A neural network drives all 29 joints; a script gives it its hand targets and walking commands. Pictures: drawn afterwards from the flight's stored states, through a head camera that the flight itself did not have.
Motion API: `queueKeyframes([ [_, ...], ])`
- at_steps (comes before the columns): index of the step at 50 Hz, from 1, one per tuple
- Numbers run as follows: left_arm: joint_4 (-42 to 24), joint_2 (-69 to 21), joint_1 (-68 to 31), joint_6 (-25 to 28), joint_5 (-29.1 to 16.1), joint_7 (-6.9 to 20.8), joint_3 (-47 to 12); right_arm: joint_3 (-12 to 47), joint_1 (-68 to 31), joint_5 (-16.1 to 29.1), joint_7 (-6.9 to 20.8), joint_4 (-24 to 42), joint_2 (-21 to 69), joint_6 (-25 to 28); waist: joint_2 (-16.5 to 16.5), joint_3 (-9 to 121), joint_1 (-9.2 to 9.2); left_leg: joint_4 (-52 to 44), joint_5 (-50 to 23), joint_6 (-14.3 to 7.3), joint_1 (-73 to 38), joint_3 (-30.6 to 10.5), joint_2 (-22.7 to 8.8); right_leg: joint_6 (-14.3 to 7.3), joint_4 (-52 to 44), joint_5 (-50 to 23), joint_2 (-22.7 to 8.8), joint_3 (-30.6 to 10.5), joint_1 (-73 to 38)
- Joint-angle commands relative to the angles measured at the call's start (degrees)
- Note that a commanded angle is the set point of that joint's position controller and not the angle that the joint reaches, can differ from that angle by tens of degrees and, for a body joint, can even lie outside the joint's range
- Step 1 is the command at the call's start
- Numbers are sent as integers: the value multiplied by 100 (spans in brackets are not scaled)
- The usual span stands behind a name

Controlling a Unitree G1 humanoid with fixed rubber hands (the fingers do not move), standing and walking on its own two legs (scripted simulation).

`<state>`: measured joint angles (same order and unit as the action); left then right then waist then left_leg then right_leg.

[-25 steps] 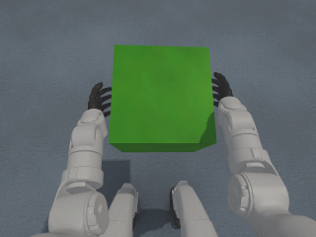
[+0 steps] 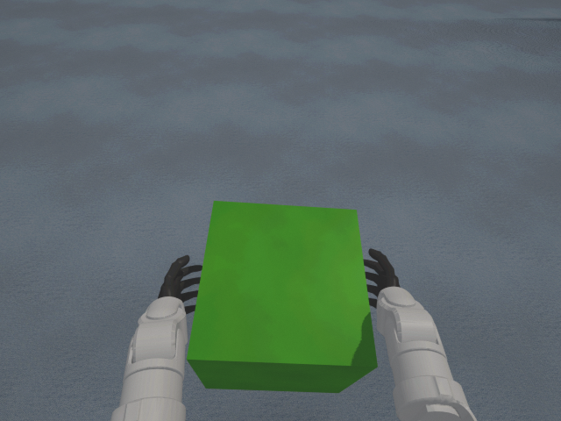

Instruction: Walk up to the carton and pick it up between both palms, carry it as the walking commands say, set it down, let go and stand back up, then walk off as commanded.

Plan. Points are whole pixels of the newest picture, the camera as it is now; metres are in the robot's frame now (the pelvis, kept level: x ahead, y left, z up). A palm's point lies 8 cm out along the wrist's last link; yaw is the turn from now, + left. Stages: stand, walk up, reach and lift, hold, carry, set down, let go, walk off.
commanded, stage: reach and lift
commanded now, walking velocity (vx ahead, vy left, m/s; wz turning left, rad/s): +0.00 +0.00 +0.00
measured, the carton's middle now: (279, 301) +0.33 +0.00 -0.07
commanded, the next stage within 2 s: hold in 1.74 s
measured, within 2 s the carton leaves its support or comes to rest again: neither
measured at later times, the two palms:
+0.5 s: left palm (158, 306) +0.26 +0.16 +0.05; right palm (400, 283) +0.29 -0.16 +0.06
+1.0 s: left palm (161, 288) +0.29 +0.16 +0.06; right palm (400, 291) +0.28 -0.17 +0.05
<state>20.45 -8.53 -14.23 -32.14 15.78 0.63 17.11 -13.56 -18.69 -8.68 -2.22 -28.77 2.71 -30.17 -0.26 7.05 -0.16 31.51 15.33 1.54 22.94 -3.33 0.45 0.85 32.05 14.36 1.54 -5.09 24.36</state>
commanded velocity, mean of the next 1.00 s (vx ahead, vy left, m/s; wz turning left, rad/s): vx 0.00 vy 0.00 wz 0.00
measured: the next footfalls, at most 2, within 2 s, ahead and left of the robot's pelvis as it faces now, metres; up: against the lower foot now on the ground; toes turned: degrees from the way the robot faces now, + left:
none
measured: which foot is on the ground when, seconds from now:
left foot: down 0.00-1.00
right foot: down 0.00-1.00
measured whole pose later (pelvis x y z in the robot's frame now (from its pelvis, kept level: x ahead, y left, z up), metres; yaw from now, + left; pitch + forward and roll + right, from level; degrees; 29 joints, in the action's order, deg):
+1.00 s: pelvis +0.00 +0.01 +0.01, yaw +0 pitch -3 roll -1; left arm 16.8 -9.0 -16.3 -45.6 15.5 0.3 14.9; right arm -13.8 -15.3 -14.0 0.0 -19.8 3.5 -43.6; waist -0.7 6.5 -0.2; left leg 25.2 13.8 0.7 8.4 -3.4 0.3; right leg 0.9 23.3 11.7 1.2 -5.1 8.6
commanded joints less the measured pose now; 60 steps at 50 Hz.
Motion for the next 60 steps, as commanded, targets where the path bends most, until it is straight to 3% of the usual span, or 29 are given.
queueKeyframes([
  [1,-844,-5159,-2748,25,-1588,1228,-3313,3490,-2821,1068,1932,1177,5698,-152,266,2299,-715,-582,-2622,25,-1492,-2,631,-58,-455,-3045,372,114,-2264],
  [2,-507,-5101,-2720,-68,-1446,1236,-3106,3129,-2671,825,1937,843,5585,-219,259,1789,-600,-623,-2290,-6,-1464,-39,594,-83,-565,-2437,382,127,-1924],
  [3,-531,-5110,-2693,-101,-1488,1258,-3145,3352,-2760,914,1958,972,5701,-260,367,1816,-721,-654,-2138,-67,-1517,-26,622,-63,-630,-2217,378,93,-2017],
  [5,-329,-5154,-2837,-263,-1409,1262,-3079,2914,-2735,763,2009,795,5434,-375,101,1153,-458,-756,-1836,-58,-1644,-68,558,-120,-757,-1505,418,218,-1601],
  [9,-496,-5122,-3521,-411,-1371,1275,-2992,2685,-3010,820,2106,476,5667,-514,-168,701,-471,-847,-1278,-115,-1459,-50,485,-181,-807,-827,376,200,-1421],
  [11,-615,-5272,-3785,-440,-1534,1270,-3112,2779,-3296,928,2151,650,5852,-529,46,990,-422,-874,-1288,-135,-1750,-107,483,-153,-827,-766,416,231,-1487],
  [13,-814,-5427,-3910,-472,-1656,1305,-3366,2928,-3475,1040,2178,907,5864,-528,-106,1302,-407,-843,-1420,-89,-1879,-94,478,-147,-794,-788,428,274,-1607],
  [14,-1187,-5488,-4265,-462,-1776,1308,-3562,3162,-3760,1233,2192,1125,6094,-502,-207,1579,-536,-824,-1528,-69,-1847,-58,490,-172,-792,-955,398,188,-1872],
  [15,-963,-5451,-4234,-513,-1762,1306,-3482,3003,-3743,1134,2193,1063,5911,-551,-101,1305,-416,-844,-1352,-76,-1891,-97,461,-163,-797,-744,404,221,-1641],
  [19,-1172,-5594,-4811,-603,-2079,1383,-3833,3414,-4323,1424,2208,1350,6175,-690,13,1407,-461,-936,-894,-107,-1808,-76,495,-107,-893,-407,367,196,-1875],
  [22,-934,-5444,-4891,-747,-1989,1396,-3624,2986,-3871,1164,2184,721,6138,-900,133,850,-231,-1099,-278,-92,-1641,-110,437,-126,-1038,69,354,230,-1733],
  [23,-814,-5423,-4807,-776,-1930,1444,-3551,3102,-4074,1237,2189,771,6210,-908,152,832,-356,-1090,-328,-95,-1643,-56,448,-101,-1067,18,324,194,-1838],
  [27,-557,-5319,-4891,-910,-1789,1489,-3250,2627,-3691,1048,2204,158,6168,-1104,54,459,-95,-1216,165,-125,-1413,-41,432,-122,-1138,365,275,198,-1865],
  [29,-567,-5239,-5006,-905,-1729,1522,-3167,2466,-3640,968,2208,30,6206,-1098,127,488,-59,-1192,170,-118,-1350,-9,469,-109,-1184,303,263,191,-1962],
  [30,-507,-5271,-5008,-938,-1696,1529,-3177,2305,-3595,899,2177,-41,6125,-1108,-92,390,21,-1223,151,-89,-1359,-41,430,-139,-1159,224,258,197,-1906],
  [31,-416,-5293,-4861,-960,-1671,1553,-3087,2376,-3743,957,2180,143,6121,-1110,10,489,-64,-1209,74,-86,-1484,-11,425,-112,-1156,146,284,213,-1949],
  [32,-394,-5392,-4741,-950,-1704,1552,-3167,2369,-3569,952,2146,200,6112,-1089,37,479,110,-1240,-98,-106,-1540,-96,389,-114,-1169,-75,270,203,-1998],
  [34,-781,-5484,-4657,-954,-1890,1544,-3438,2593,-3478,1090,2154,588,6139,-1066,-153,928,79,-1203,-831,-50,-1590,-76,436,-118,-1086,-974,295,164,-2410],
  [35,-786,-5454,-4398,-985,-1894,1547,-3425,2654,-3289,1048,2096,720,6053,-1135,114,910,151,-1159,-1124,-85,-1699,-102,449,-69,-1118,-1223,291,183,-2415],
  [40,-1073,-5530,-3872,-1028,-1948,1560,-3577,3102,-3237,1198,1965,1630,6008,-1161,172,1379,8,-1127,-1961,-56,-1862,-139,519,11,-1048,-2376,343,132,-2970],
  [41,-1302,-5537,-3891,-999,-2013,1532,-3701,3132,-3111,1223,1934,1709,5995,-1129,28,1469,90,-1099,-2207,-16,-1858,-164,549,-15,-1026,-2747,327,67,-3041],
  [42,-1239,-5454,-3524,-1057,-1977,1534,-3677,3216,-2896,1205,1878,1864,5880,-1188,235,1340,108,-1147,-2285,-29,-1819,-160,548,26,-1054,-2976,334,95,-3141],
  [48,-1226,-5414,-3292,-1078,-1845,1504,-3638,3228,-2576,1111,1861,1909,5674,-1239,-62,916,80,-1280,-2055,-21,-1970,-174,512,-25,-1238,-2441,347,70,-2809],
  [49,-1191,-5436,-3260,-1072,-1813,1505,-3596,3269,-2754,1090,1869,1954,5705,-1253,197,1048,73,-1226,-1974,-34,-2092,-143,534,-2,-1231,-2326,358,72,-2714],
  [50,-1169,-5409,-3138,-1079,-1778,1510,-3594,3341,-2795,1148,1864,2146,5656,-1239,22,961,3,-1210,-2073,-38,-2108,-138,530,-25,-1226,-2303,363,73,-2646],
  [51,-1073,-5430,-3067,-1075,-1738,1488,-3532,3346,-2923,1119,1870,2230,5639,-1222,173,941,-61,-1234,-1885,-41,-2092,-126,524,-9,-1256,-2038,387,112,-2631],
  [55,-1018,-5512,-3240,-1040,-1744,1519,-3583,3270,-2980,1145,1910,2051,5671,-1174,-91,808,24,-1232,-1693,-47,-1954,-108,510,-41,-1254,-1818,359,100,-2602],
  [59,-821,-5496,-3111,-1026,-1706,1530,-3445,3297,-3168,1096,1903,2118,5584,-1159,192,728,7,-1210,-1465,-104,-1834,-133,475,-38,-1236,-1536,352,114,-2514],
  [60,-866,-5532,-3275,-1017,-1737,1543,-3535,3260,-3094,1108,1917,2071,5584,-1150,-13,771,72,-1227,-1451,-80,-1894,-128,491,-45,-1242,-1512,350,119,-2511],
])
